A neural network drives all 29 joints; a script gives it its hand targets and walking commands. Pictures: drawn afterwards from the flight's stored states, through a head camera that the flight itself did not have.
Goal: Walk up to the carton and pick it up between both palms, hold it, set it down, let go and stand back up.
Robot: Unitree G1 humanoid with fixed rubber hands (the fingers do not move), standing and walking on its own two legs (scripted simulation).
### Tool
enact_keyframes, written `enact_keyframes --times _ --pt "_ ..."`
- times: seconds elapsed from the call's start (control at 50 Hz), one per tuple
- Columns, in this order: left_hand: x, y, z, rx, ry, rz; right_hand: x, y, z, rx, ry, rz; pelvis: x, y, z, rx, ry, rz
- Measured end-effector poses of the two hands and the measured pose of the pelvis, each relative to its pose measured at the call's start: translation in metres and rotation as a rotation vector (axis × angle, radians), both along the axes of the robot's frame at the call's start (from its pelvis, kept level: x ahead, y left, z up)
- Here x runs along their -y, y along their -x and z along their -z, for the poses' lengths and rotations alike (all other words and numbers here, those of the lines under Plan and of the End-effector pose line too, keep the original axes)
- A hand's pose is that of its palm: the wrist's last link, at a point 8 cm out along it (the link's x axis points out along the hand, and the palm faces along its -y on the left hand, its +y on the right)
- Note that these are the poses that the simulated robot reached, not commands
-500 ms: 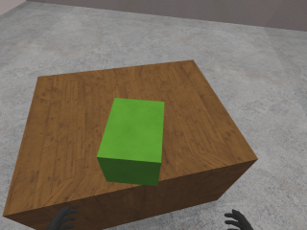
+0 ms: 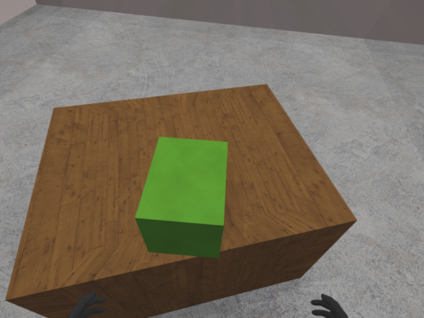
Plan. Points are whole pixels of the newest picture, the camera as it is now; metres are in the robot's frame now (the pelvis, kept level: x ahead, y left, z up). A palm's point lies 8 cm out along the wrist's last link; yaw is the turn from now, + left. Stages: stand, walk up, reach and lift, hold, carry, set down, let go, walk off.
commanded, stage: stand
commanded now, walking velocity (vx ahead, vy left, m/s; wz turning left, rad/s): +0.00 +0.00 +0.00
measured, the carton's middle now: (188, 196) +0.42 +0.05 -0.11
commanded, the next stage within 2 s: walk up in 0.16 s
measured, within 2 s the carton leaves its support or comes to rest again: neither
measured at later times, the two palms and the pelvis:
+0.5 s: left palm out of the picture +0.11 +0.26 -0.09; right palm out of the picture +0.10 -0.27 -0.09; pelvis +0.00 -0.01 +0.00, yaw +3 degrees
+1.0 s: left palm out of the picture +0.06 +0.25 -0.10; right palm (344, 290) +0.19 -0.27 -0.09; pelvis +0.01 -0.04 -0.01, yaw +14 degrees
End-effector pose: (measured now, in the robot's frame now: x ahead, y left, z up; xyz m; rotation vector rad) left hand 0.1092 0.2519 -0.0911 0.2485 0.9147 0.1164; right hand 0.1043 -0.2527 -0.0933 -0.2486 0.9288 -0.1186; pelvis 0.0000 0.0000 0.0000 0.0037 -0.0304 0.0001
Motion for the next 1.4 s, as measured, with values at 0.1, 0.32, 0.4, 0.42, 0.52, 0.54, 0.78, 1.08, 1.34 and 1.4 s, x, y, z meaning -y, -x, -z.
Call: enact_keyframes --times 0.1,0.32,0.4,0.42,0.52,0.54,0.78,1.08,1.34,1.4 --pt "-0.001 0.0 0.0 -0.002 0.0 0.001 -0.001 0.0 0.0 -0.002 0.001 0.002 -0.001 0.0 0.0 -0.001 0.0 0.001" --pt "-0.003 0.002 0.001 -0.013 -0.001 0.001 -0.002 0.002 0.0 -0.01 0.002 0.006 -0.003 -0.001 -0.001 -0.002 0.001 0.004" --pt "-0.005 0.002 0.002 -0.015 -0.013 0.008 -0.001 0.003 0.0 -0.01 0.012 -0.003 -0.002 -0.001 0.0 -0.004 0.0 -0.014" --pt "-0.007 0.001 0.002 -0.009 -0.018 0.005 0.0 0.004 0.0 -0.014 0.02 -0.012 -0.001 -0.001 0.001 -0.004 -0.001 -0.022" --pt "-0.006 0.001 0.0 0.016 -0.029 -0.028 0.016 0.003 0.0 -0.044 0.056 -0.045 0.008 -0.004 0.003 -0.015 0.003 -0.059" --pt "-0.006 0.002 -0.001 0.018 -0.03 -0.035 0.019 0.0 -0.001 -0.045 0.061 -0.054 0.011 -0.005 0.003 -0.017 0.005 -0.068" --pt "-0.014 0.019 0.012 -0.016 -0.032 -0.129 0.017 -0.045 -0.006 0.025 0.088 -0.157 0.019 -0.009 0.013 -0.011 0.004 -0.161" --pt "0.004 0.057 0.015 -0.047 -0.013 -0.239 0.006 -0.088 -0.006 0.064 0.064 -0.274 0.037 -0.011 0.012 -0.001 -0.004 -0.263" --pt "0.018 0.089 0.012 -0.074 -0.013 -0.299 0.008 -0.104 -0.009 0.073 0.059 -0.326 0.051 -0.007 0.008 0.006 0.01 -0.315" --pt "0.015 0.094 0.015 -0.078 -0.016 -0.309 0.011 -0.102 -0.007 0.069 0.077 -0.332 0.052 -0.004 0.011 0.011 0.013 -0.323"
